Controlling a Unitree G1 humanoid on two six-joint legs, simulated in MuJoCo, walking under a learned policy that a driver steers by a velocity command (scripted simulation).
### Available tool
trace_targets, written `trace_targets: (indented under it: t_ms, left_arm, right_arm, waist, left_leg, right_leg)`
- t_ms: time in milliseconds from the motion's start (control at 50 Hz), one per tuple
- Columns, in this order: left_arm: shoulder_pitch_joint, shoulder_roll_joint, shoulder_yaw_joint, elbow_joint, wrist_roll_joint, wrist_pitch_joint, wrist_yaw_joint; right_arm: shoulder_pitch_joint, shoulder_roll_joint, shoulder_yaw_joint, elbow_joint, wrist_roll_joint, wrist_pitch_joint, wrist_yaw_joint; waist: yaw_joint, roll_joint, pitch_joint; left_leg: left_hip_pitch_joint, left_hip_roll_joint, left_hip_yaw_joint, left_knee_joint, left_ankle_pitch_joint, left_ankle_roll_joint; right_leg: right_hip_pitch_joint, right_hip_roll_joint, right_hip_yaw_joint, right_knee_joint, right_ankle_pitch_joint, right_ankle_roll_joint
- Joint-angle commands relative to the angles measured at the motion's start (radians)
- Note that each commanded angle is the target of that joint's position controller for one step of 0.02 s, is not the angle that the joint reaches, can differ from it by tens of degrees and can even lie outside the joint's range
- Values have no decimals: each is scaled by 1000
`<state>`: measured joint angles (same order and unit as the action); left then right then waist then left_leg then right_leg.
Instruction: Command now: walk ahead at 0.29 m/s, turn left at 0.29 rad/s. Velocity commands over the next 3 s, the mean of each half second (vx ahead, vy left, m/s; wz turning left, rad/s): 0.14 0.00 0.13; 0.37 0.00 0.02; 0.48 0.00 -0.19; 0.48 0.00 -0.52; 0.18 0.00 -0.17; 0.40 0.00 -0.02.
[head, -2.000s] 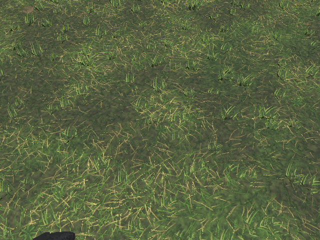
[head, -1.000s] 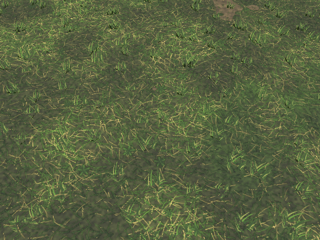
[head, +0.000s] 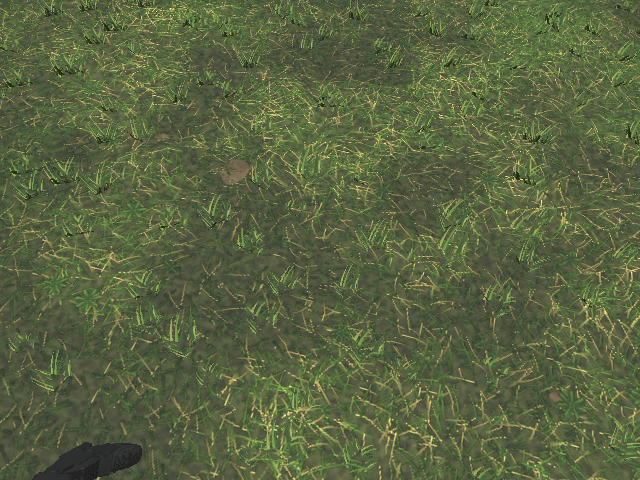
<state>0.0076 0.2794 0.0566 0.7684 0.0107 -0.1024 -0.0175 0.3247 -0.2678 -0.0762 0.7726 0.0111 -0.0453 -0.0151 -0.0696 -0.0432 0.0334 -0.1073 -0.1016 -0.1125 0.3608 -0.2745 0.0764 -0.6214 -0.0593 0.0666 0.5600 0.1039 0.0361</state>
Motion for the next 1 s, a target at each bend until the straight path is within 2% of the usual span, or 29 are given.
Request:
trace_targets:
  t_ms: [20,60,80,100,120,140,160,180,200,240,280,320,360,380,400,420,440,500,580,640,660,680,700,740,780,820,880,920,1000]
  left_arm:
    - [-53,89,19,-72,4,-22,-12]
    - [22,111,28,-50,12,-30,-15]
    - [86,129,34,-31,24,-36,-12]
    - [159,186,43,-29,45,-41,-9]
    - [230,187,41,-13,49,-25,-6]
    - [265,111,23,11,7,-8,-13]
    - [210,99,17,1,-12,6,-16]
    - [149,80,7,-10,-4,19,-13]
    - [83,59,-6,-16,4,29,-11]
    - [15,71,-3,-12,17,47,-7]
    - [19,86,4,0,19,55,0]
    - [30,90,4,15,6,61,7]
    - [34,70,-6,25,-5,68,9]
    - [56,45,-16,38,-1,68,6]
    - [75,52,-15,40,8,69,2]
    - [69,55,-12,40,9,71,4]
    - [64,65,-11,47,9,73,9]
    - [101,68,-3,67,-13,69,22]
    - [84,40,0,63,-29,17,-1]
    - [221,64,14,126,-35,-2,-14]
    - [279,119,29,149,-32,-1,-13]
    - [375,201,54,174,-35,2,-14]
    - [444,201,51,178,-22,2,-15]
    - [386,144,31,156,-19,-5,-6]
    - [335,105,13,142,-17,0,-2]
    - [336,95,6,145,-17,16,5]
    - [328,149,16,142,-20,26,24]
    - [351,180,24,149,-26,26,25]
    - [365,182,31,168,-42,29,22]
  right_arm:
    - [41,-138,-33,-28,-2,1,-11]
    - [10,-133,-30,-31,-5,7,-15]
    - [-4,-122,-25,-39,-6,7,-15]
    - [28,-85,-12,-61,-23,3,-14]
    - [187,-46,5,-31,-9,-1,-12]
    - [221,-103,-2,-11,0,5,-5]
    - [134,-160,-18,-21,12,22,-6]
    - [45,-160,-19,-36,10,42,-13]
    - [5,-147,-19,-48,2,61,-18]
    - [11,-96,-9,-41,-5,87,-26]
    - [30,-55,4,-18,-13,82,-30]
    - [46,-57,3,6,-13,78,-26]
    - [36,-58,4,18,-27,79,-18]
    - [1,-81,3,0,-43,80,-18]
    - [-44,-138,-7,-21,-41,82,-24]
    - [-60,-139,-10,-6,-34,77,-22]
    - [-61,-106,-4,-4,-33,68,-21]
    - [-35,-116,-9,3,-19,37,-22]
    - [22,-162,-24,22,7,7,-22]
    - [-77,-125,-14,-6,8,0,-15]
    - [-113,-85,-3,-33,9,-6,-15]
    - [-125,-51,4,-64,5,-23,-18]
    - [-149,-86,-3,-82,12,-41,-20]
    - [-127,-96,-7,-67,26,-62,-6]
    - [-163,-84,-9,-70,11,-63,7]
    - [-184,-54,-2,-80,7,-55,22]
    - [-272,-3,22,-106,4,-50,35]
    - [-312,-17,23,-116,11,-49,42]
    - [-337,-72,11,-137,16,-46,47]
  waist:
    - [5,145,-53]
    - [52,156,-78]
    - [85,140,-114]
    - [90,45,-235]
    - [79,-167,-394]
    - [84,-182,-463]
    - [99,-97,-349]
    - [96,-38,-256]
    - [74,-23,-176]
    - [33,-87,-106]
    - [34,-113,-133]
    - [23,-91,-177]
    - [14,-66,-162]
    - [26,-31,-131]
    - [68,41,-75]
    - [86,117,-35]
    - [71,119,-24]
    - [66,164,5]
    - [52,246,58]
    - [135,187,26]
    - [148,60,25]
    - [165,-175,-3]
    - [207,-234,-16]
    - [154,-76,-20]
    - [131,-27,6]
    - [122,-49,13]
    - [133,-38,22]
    - [146,-51,22]
    - [120,-56,49]
  left_leg:
    - [-14,234,-127,22,479,96]
    - [31,234,-148,124,551,72]
    - [19,186,-128,218,591,41]
    - [-97,118,-104,410,404,-4]
    - [-323,13,-52,733,-172,-83]
    - [-389,26,-90,841,-448,-108]
    - [-445,63,-94,902,-404,-125]
    - [-462,92,-54,888,-354,-136]
    - [-445,123,-33,815,-315,-140]
    - [-299,150,22,583,-272,-141]
    - [-183,136,62,426,-205,-137]
    - [-84,130,80,281,-23,-121]
    - [16,121,93,145,110,-91]
    - [31,170,35,107,134,-65]
    - [-46,219,-22,72,17,-30]
    - [-189,198,-13,56,-180,-13]
    - [-235,177,0,29,-280,-21]
    - [-237,198,-43,-8,-380,-3]
    - [-130,361,-280,-102,-365,106]
    - [-226,285,-154,7,-159,49]
    - [-314,192,-21,163,-91,-8]
    - [-486,80,123,440,-72,-74]
    - [-681,69,68,680,-273,-85]
    - [-799,154,20,846,-197,-41]
    - [-786,213,37,773,-68,-31]
    - [-700,219,78,636,-3,-52]
    - [-544,181,133,375,138,-83]
    - [-453,151,153,271,220,-90]
    - [-397,149,125,185,254,-43]
  right_leg:
    - [141,53,-34,-65,19,-33]
    - [213,61,-44,-115,-4,-69]
    - [327,48,-52,-158,144,-92]
    - [573,-95,66,-65,520,-156]
    - [869,-321,321,-36,729,-352]
    - [885,-365,459,-78,534,-395]
    - [780,-323,422,-122,278,-357]
    - [660,-276,356,-164,107,-313]
    - [526,-245,303,-209,-16,-290]
    - [331,-156,190,-275,-141,-237]
    - [298,-124,123,-277,-88,-237]
    - [307,-128,105,-263,-144,-236]
    - [251,-99,84,-266,-387,-183]
    - [208,-73,73,-263,-534,-128]
    - [199,-18,28,-236,-609,-82]
    - [284,24,-26,-205,-544,-55]
    - [325,35,-37,-160,-536,-50]
    - [271,70,-85,-43,-621,-80]
    - [148,72,-111,109,-484,-112]
    - [400,50,-74,-52,-408,-150]
    - [477,-24,61,-138,-481,-181]
    - [648,-166,354,-264,-522,-271]
    - [767,-306,604,-344,-458,-364]
    - [805,-287,486,-301,-382,-329]
    - [735,-240,331,-331,-260,-281]
    - [660,-189,208,-376,-177,-258]
    - [544,-132,71,-405,-129,-236]
    - [506,-136,45,-414,-142,-229]
    - [559,-199,50,-391,-99,-202]
